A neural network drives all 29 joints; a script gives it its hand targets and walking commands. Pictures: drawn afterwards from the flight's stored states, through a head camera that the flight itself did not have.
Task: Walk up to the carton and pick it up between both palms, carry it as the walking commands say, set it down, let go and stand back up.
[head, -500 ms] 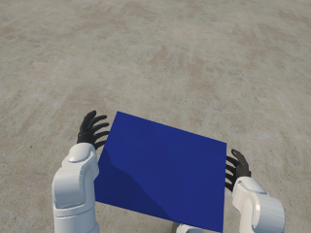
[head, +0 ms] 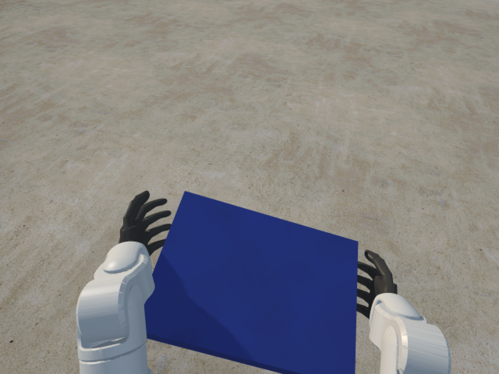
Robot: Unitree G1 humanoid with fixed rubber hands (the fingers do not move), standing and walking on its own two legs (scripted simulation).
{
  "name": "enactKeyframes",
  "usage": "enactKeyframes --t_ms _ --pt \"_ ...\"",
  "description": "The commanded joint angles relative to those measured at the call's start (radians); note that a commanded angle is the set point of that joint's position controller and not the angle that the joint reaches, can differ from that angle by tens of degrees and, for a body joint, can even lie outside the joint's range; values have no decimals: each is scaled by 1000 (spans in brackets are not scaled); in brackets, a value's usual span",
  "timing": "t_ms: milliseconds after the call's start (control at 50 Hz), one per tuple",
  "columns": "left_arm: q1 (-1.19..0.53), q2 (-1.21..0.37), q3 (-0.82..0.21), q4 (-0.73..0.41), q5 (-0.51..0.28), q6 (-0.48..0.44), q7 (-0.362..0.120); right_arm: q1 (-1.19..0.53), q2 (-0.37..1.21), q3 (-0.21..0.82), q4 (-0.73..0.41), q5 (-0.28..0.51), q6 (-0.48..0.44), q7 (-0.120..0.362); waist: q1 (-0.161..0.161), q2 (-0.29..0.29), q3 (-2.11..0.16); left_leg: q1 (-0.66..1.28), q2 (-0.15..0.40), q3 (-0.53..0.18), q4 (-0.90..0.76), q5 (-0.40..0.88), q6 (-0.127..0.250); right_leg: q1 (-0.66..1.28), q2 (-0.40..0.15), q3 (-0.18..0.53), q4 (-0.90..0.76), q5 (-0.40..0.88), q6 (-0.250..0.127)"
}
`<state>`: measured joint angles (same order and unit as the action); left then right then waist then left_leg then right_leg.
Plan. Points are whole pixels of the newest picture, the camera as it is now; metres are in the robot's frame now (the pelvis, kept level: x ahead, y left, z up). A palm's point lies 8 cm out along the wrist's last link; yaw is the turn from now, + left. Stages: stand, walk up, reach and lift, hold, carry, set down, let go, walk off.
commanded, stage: carry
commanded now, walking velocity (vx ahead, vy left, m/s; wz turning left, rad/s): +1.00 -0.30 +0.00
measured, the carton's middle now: (248, 291) +0.26 +0.03 +0.02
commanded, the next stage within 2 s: none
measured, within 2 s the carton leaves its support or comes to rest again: neither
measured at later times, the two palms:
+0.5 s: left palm (258, 98) +0.75 +0.05 +0.11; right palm (392, 132) +0.71 -0.29 +0.07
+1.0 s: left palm (296, 39) +1.21 -0.06 +0.11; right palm (389, 69) +1.14 -0.40 +0.05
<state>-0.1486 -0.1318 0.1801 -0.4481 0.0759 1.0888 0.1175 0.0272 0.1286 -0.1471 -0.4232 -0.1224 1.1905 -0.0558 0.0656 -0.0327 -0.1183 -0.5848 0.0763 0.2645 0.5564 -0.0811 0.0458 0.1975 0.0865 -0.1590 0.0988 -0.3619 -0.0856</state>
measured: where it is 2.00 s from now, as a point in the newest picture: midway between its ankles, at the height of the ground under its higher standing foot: (322, 173)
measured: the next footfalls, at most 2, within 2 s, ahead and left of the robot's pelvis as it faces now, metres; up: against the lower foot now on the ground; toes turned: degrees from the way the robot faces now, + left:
left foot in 0.04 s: +0.24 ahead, +0.07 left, +0.00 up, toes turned +11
right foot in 0.50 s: +0.67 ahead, -0.25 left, +0.00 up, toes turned -8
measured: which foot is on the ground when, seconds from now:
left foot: up 0.00-0.02, down 0.04-0.48, up 0.50-0.92, down 0.94-1.00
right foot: down 0.00-0.08, up 0.10-0.48, down 0.50-0.98, up 1.00-1.00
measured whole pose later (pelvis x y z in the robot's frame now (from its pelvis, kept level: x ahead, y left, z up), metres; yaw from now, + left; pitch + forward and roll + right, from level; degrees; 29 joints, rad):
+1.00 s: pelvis +0.93 -0.22 -0.01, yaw -3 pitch +2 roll +2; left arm -0.16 -0.12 0.21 -0.42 0.08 1.09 0.11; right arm 0.01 0.13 -0.13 -0.31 -0.11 1.19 -0.05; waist -0.01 -0.08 -0.13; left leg -0.45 0.05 0.32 0.60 -0.17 0.11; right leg 0.02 0.05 -0.08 0.82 -0.36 -0.08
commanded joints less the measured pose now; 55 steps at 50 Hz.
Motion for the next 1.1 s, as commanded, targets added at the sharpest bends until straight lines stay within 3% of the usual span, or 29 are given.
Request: enactKeyframes --t_ms 0,20,40,60,80,120,140,200,340,440,460,480,500,520,540,560,580,640,740,800,860,900,920,940,960,980,1020,1040,1080 --pt "-318 -759 -787 76 -434 101 -374 -565 726 739 -50 387 -15 234 -71 -125 -106 308 -96 81 9 -40 20 -67 -235 -3 225 1254 -89" --pt "-351 -760 -784 59 -434 99 -374 -561 740 733 -39 389 -18 237 -100 -111 -167 482 -116 113 -33 -68 13 -124 -206 -40 434 1268 -72" --pt "-404 -754 -784 25 -432 96 -375 -552 748 727 -40 388 -23 243 -144 -39 -213 739 -35 -32 -59 -187 34 -361 -178 -25 712 1130 -43" --pt "-434 -773 -798 31 -422 108 -374 -561 738 721 3 381 -34 249 -134 310 -232 893 319 -738 -254 -528 202 -737 -45 48 1135 605 31" --pt "-434 -779 -794 54 -413 99 -369 -591 777 718 8 405 -41 260 -97 338 -200 834 402 -985 -401 -374 218 -897 -17 268 1341 108 18" --pt "-371 -842 -741 158 -384 89 -360 -655 774 761 -28 436 -36 264 -91 38 -190 723 373 -707 -343 -174 133 -892 -160 281 1317 213 0" --pt "-345 -863 -733 184 -364 82 -354 -679 787 780 -41 455 -37 270 -90 -9 -172 660 344 -589 -344 -134 90 -894 -193 255 1260 245 8" --pt "-289 -881 -715 224 -325 69 -321 -727 777 794 -99 507 -43 294 -81 107 -110 548 255 -358 -414 -139 4 -886 -225 175 1076 404 45" --pt "-191 -891 -758 162 -323 75 -284 -647 705 755 -185 505 -36 288 -96 192 3 630 123 -24 -494 383 -26 -784 -148 -50 421 534 65" --pt "-183 -864 -820 23 -362 76 -290 -594 654 733 -271 481 -38 272 -47 345 -199 793 152 16 -163 857 -39 -427 -48 -96 376 444 43" --pt "-186 -854 -832 -13 -380 75 -296 -580 651 740 -282 477 -39 267 -20 298 -251 732 121 40 72 798 -36 -253 -30 -120 314 375 42" --pt "-207 -836 -836 -52 -398 80 -306 -568 648 752 -280 470 -38 260 8 183 -281 565 94 -4 320 531 -27 -67 -66 -84 346 220 66" --pt "-293 -795 -844 -34 -416 80 -316 -598 667 751 -263 446 -25 250 -40 -173 -394 160 -5 -79 637 -18 -41 217 -330 375 310 187 -74" --pt "-205 -806 -834 13 -403 81 -320 -567 653 755 -240 437 -20 246 10 -284 -391 -99 -96 -207 869 -412 -24 262 -420 601 183 165 -160" --pt "-176 -829 -808 33 -404 80 -330 -550 665 745 -198 438 -26 242 18 -156 -352 -171 -44 -305 927 -386 0 222 -404 508 203 343 -149" --pt "-180 -842 -776 53 -392 76 -335 -576 693 744 -173 438 -34 243 -14 -56 -344 -120 16 -298 851 -336 -2 140 -403 424 241 534 -120" --pt "-189 -852 -758 67 -386 76 -342 -572 708 725 -148 417 -38 245 -36 -24 -318 -53 61 -276 738 -286 -17 35 -394 349 218 527 -91" --pt "-236 -868 -778 41 -417 54 -367 -585 738 743 -181 388 -62 234 -31 -118 -224 17 70 -200 523 -162 -43 -140 -335 224 84 274 -71" --pt "-179 -766 -779 61 -420 69 -377 -499 711 747 -119 360 -44 220 -12 -73 -61 -1 39 -77 140 -27 -57 -174 -257 84 -20 367 -91" --pt "-200 -740 -770 83 -425 84 -378 -515 693 757 -110 365 -28 223 -19 -76 9 24 8 -5 51 23 -35 -169 -230 40 -46 552 -81" --pt "-239 -743 -775 95 -435 94 -373 -551 686 756 -97 381 -17 227 -47 -85 -27 153 -57 47 7 17 -1 -107 -229 14 46 1043 -80" --pt "-287 -752 -776 79 -437 96 -372 -568 698 747 -77 394 -18 230 -74 -132 -113 335 -113 95 15 -51 6 -76 -228 -3 247 1340 -66" --pt "-330 -754 -771 60 -437 94 -372 -576 710 741 -73 396 -20 233 -105 -118 -167 501 -124 117 -35 -85 -2 -135 -201 -36 464 1336 -53" --pt "-391 -749 -773 21 -435 93 -373 -565 718 733 -71 393 -25 239 -154 -32 -206 765 -31 -50 -71 -201 25 -405 -172 -22 767 1172 -25" --pt "-419 -772 -792 22 -427 106 -373 -576 715 726 -31 384 -35 245 -141 319 -209 912 324 -777 -265 -513 199 -807 -23 65 1197 552 43" --pt "-406 -773 -779 65 -418 97 -368 -609 755 723 -28 407 -39 257 -96 303 -188 828 403 -976 -384 -352 212 -917 -34 309 1390 121 21" --pt "-350 -830 -721 185 -383 83 -360 -657 761 768 -43 433 -37 262 -89 14 -181 695 371 -703 -341 -188 132 -899 -166 295 1346 233 1" --pt "-319 -852 -715 203 -361 76 -354 -675 777 787 -54 454 -38 268 -86 -26 -169 638 338 -590 -347 -174 93 -905 -199 273 1296 267 10" --pt "-285 -860 -702 224 -333 67 -335 -721 774 799 -91 490 -48 284 -76 69 -139 561 271 -421 -396 -201 23 -896 -231 223 1161 382 38"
